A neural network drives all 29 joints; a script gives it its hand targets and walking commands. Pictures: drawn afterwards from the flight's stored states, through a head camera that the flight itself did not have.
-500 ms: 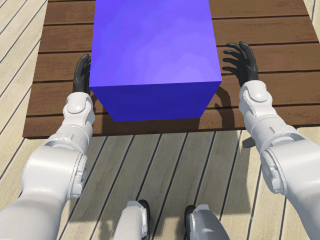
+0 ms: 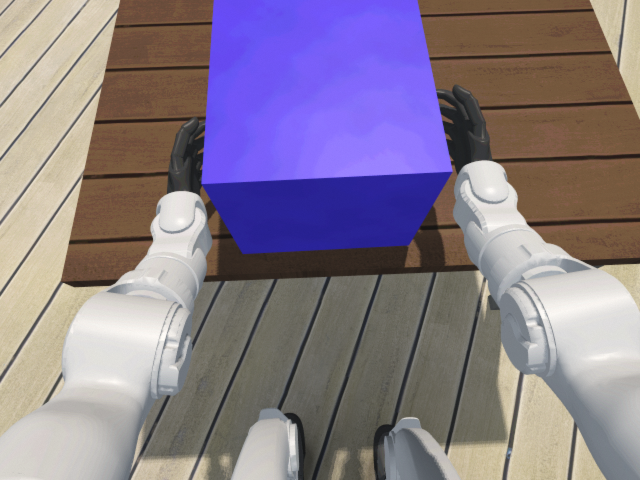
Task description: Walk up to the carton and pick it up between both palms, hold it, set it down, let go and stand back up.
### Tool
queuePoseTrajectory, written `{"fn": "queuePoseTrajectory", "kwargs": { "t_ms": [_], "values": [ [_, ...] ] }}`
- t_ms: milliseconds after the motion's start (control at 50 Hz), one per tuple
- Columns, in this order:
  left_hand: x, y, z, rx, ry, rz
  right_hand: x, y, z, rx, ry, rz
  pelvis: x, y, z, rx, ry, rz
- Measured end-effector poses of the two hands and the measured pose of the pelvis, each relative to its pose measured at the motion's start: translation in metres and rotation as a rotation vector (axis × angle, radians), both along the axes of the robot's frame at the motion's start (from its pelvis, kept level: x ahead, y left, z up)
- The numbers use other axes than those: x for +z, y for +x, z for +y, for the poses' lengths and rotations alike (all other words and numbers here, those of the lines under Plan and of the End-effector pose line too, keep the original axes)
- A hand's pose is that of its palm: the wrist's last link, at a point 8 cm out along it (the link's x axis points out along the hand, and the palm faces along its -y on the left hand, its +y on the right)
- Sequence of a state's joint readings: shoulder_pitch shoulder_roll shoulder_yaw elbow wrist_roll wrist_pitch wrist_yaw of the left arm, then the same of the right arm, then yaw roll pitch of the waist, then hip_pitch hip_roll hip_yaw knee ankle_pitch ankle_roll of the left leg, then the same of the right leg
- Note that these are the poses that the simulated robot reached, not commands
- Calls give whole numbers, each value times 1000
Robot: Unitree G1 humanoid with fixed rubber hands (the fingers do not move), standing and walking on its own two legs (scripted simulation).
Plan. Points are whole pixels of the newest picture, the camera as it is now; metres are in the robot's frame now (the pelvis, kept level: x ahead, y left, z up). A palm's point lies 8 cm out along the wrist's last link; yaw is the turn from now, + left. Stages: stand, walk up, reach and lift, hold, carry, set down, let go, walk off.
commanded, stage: reach and lift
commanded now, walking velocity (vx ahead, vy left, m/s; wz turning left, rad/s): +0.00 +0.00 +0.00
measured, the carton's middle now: (320, 128) +0.56 +0.04 -0.02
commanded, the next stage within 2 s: none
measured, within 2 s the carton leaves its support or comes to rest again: neither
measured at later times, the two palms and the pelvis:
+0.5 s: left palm (191, 195) +0.45 +0.20 -0.01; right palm (467, 173) +0.48 -0.14 +0.00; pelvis +0.01 +0.00 +0.03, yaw +1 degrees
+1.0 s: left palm (192, 196) +0.45 +0.20 -0.01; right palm (466, 174) +0.48 -0.14 +0.00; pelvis +0.02 -0.01 +0.03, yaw +1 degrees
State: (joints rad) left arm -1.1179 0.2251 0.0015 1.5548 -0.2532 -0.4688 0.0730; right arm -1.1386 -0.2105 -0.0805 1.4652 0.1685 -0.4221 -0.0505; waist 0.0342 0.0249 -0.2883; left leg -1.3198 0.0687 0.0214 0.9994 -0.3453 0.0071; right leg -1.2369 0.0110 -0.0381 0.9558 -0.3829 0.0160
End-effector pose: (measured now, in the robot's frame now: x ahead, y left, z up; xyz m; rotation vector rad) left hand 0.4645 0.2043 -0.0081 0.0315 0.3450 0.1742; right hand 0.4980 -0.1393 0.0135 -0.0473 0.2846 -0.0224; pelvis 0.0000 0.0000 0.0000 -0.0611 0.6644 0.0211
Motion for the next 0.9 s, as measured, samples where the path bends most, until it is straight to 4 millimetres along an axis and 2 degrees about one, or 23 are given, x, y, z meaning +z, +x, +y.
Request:
{"fn": "queuePoseTrajectory", "kwargs": {
  "t_ms": [60, 280, 400, 540, 700, 900],
  "values": [
    [0, -1, -1, 2, -4, 0, -1, -2, 5, -2, 4, 6, 1, -1, 0, 4, -1, -4],
    [-2, -4, -3, 16, -24, -10, -3, -9, 5, -28, 12, -20, 11, -1, 1, 16, 1, -31],
    [-2, -10, -5, 22, -19, -21, -8, -19, 2, -24, 31, -55, 23, 5, 2, 7, 9, -56],
    [-3, -11, -6, 36, -23, -24, -10, -19, 2, -21, 47, -62, 32, 15, 0, -3, 18, -55],
    [-4, -11, -7, 41, -28, -28, -10, -19, 2, -16, 53, -63, 35, 23, -3, -5, 22, -57],
    [-4, -12, -7, 46, -34, -37, -11, -20, 2, -22, 56, -66, 34, 22, -5, -2, 22, -54]
  ]
}}
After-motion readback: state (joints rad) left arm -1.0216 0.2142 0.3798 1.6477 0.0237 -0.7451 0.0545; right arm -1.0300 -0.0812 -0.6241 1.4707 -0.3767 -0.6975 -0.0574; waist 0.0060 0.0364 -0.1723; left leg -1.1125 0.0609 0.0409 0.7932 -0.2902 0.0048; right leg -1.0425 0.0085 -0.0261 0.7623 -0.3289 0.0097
